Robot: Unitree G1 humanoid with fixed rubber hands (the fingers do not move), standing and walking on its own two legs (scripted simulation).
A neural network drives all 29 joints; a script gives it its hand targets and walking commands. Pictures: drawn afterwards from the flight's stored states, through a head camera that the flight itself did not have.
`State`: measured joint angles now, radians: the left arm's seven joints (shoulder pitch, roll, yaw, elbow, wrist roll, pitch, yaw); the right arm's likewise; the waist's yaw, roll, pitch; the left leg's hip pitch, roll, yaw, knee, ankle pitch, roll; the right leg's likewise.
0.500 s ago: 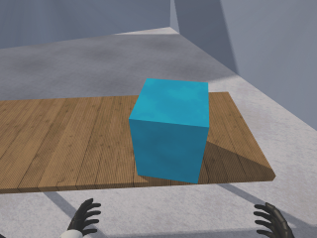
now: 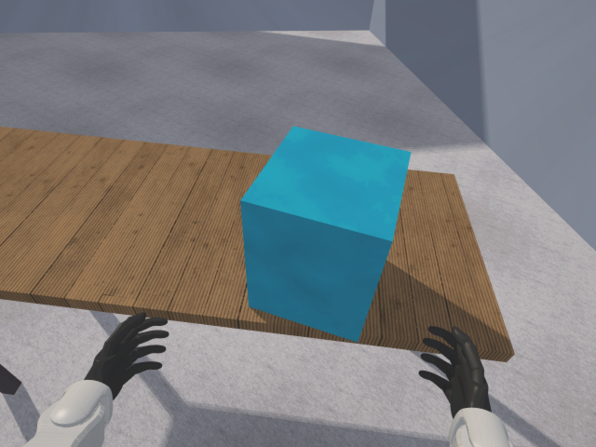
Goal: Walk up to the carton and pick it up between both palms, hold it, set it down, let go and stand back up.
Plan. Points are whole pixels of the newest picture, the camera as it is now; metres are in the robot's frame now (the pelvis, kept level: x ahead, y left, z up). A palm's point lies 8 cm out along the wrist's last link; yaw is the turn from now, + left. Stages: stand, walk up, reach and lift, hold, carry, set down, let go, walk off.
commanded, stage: reach and lift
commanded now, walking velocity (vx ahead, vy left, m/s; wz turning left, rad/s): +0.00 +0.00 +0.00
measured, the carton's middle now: (325, 233) +0.46 -0.03 +0.03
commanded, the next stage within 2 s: none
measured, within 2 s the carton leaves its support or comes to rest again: neither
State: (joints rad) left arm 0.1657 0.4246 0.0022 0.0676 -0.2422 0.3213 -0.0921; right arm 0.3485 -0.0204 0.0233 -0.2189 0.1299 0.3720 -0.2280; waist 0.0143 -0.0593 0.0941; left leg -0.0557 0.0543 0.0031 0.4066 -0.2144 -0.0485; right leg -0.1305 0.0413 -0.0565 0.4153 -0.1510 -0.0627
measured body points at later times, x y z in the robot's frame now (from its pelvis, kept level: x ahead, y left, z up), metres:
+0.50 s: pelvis +0.07 +0.04 +0.00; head +0.07 +0.06 +0.45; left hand +0.30 +0.22 +0.04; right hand +0.26 -0.18 +0.06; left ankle +0.02 +0.16 -0.74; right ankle +0.06 -0.07 -0.74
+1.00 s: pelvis +0.08 +0.07 +0.01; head +0.10 +0.08 +0.46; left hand +0.37 +0.21 +0.10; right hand +0.29 -0.20 +0.10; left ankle +0.02 +0.17 -0.74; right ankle +0.06 -0.07 -0.74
